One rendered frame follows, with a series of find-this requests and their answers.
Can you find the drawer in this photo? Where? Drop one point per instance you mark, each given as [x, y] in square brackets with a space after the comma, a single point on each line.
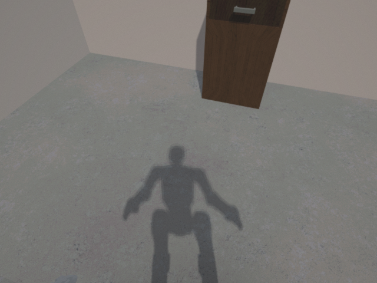
[268, 12]

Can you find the handle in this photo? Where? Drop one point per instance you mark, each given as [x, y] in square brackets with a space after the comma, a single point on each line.
[244, 10]

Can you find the cabinet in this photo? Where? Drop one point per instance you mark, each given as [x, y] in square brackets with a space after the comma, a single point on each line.
[237, 59]

